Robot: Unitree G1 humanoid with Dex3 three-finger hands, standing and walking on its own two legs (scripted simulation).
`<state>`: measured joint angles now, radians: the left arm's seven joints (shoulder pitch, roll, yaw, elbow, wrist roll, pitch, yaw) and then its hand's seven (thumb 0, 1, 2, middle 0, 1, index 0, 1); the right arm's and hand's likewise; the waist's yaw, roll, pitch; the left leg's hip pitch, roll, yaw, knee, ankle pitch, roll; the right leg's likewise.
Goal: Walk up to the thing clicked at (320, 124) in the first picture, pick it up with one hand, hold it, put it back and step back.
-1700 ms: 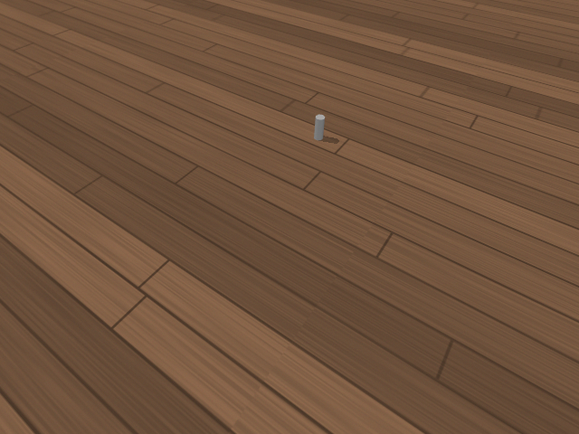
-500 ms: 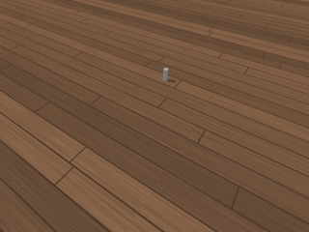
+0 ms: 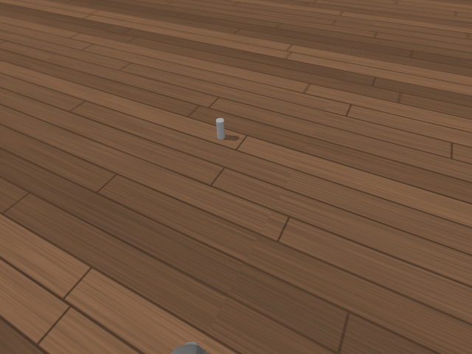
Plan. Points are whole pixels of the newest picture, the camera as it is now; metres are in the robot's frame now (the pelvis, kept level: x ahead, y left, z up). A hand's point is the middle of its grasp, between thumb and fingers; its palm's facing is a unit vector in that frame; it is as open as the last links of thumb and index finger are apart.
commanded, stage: walk up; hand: left
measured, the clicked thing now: (220, 128) +1.58 +0.18 -0.71
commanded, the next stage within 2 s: none
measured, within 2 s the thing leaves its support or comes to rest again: neither
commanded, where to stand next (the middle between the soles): +1.23 +0.00 m, yaw -3 degrees
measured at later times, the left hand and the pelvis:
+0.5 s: hand (123, 243) +0.39 +0.30 -0.13, palm faces -0.17 -0.91 -0.37, open 7.4 cm; pelvis +0.27 +0.03 -0.01, yaw -5 degrees
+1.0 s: hand (142, 198) +0.55 +0.30 -0.16, palm faces -0.05 -0.93 -0.37, open 7.4 cm; pelvis +0.52 +0.01 -0.02, yaw -2 degrees
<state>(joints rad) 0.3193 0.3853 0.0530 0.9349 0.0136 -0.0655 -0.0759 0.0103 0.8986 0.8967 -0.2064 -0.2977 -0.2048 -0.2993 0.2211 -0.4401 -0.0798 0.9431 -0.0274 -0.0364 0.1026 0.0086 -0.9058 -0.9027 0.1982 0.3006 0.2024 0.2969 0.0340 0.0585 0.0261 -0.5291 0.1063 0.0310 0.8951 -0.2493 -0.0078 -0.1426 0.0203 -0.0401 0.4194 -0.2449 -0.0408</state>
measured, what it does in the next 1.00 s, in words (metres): walks ahead: left foot, then right foot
